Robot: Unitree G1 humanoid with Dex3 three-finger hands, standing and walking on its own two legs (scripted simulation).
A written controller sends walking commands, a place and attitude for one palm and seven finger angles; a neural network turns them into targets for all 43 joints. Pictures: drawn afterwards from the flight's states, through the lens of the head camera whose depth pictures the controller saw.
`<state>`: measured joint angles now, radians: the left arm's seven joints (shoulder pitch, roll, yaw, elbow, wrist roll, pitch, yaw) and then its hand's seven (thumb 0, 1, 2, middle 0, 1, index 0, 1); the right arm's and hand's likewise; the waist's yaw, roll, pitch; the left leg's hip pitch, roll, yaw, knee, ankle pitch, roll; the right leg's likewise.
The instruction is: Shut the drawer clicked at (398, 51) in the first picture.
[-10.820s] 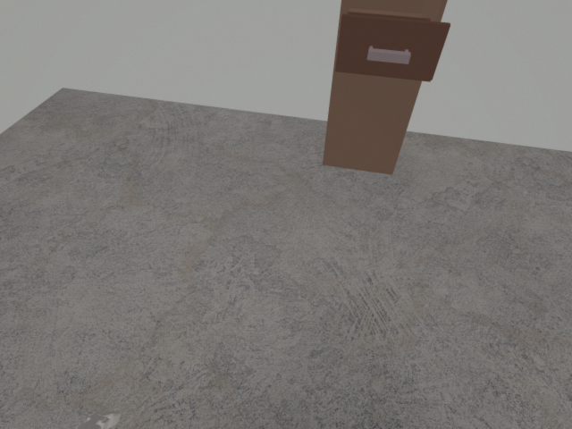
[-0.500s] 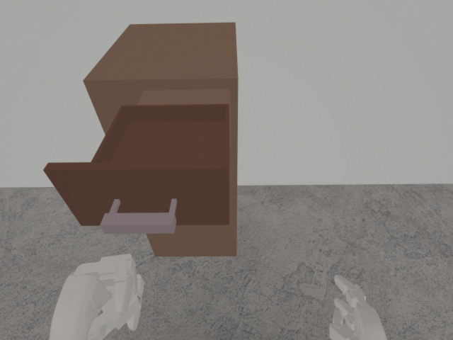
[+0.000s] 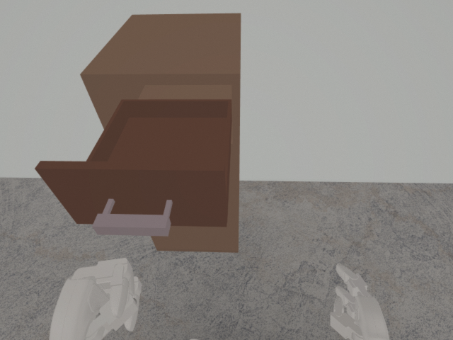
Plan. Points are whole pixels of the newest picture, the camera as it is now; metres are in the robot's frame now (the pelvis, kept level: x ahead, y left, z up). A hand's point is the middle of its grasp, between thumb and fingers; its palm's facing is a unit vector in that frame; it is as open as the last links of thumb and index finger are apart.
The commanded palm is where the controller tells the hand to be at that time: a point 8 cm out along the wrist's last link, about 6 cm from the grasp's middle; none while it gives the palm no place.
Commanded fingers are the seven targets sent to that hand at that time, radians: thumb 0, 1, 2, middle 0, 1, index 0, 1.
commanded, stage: bring the fist close to the handle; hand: left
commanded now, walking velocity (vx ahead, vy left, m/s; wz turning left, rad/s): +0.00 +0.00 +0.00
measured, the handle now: (136, 214) +0.33 +0.21 +0.04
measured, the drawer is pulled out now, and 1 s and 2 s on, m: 0.29 0.29 0.25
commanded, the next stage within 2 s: push the drawer shut in 1.12 s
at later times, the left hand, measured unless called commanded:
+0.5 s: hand (150, 289) +0.18 +0.13 +0.07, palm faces +0.02 -1.00 -0.02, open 3.2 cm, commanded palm +0.17 +0.19 +0.07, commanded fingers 0.00 0.90 0.90 -1.40 -1.60 -1.40 -1.60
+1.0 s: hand (153, 272) +0.22 +0.14 +0.05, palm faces +0.04 -1.00 -0.03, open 3.2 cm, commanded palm +0.19 +0.20 +0.05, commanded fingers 0.00 0.90 0.90 -1.40 -1.60 -1.40 -1.60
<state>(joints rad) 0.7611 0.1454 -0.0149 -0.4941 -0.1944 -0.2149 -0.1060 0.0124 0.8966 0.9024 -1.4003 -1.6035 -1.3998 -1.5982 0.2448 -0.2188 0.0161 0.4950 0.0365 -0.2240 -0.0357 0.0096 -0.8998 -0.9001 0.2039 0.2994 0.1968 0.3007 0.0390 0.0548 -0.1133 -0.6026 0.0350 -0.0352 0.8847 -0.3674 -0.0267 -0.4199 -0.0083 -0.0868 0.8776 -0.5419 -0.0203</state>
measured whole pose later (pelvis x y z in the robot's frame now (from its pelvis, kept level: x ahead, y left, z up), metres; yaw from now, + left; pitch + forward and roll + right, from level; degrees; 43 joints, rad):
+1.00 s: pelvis -0.01 +0.01 -0.03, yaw -2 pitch +12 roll -1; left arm 0.47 0.15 0.00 -0.19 -0.16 -0.32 0.00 0.01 0.90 0.90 -1.40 -1.60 -1.40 -1.60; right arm 0.26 -0.23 0.02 0.48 0.01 -0.08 -0.03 0.01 -0.90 -0.90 0.20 0.30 0.20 0.30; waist -0.02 0.04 -0.14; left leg -0.83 0.05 -0.02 1.04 -0.41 -0.02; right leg -0.66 0.00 -0.06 1.04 -0.59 -0.01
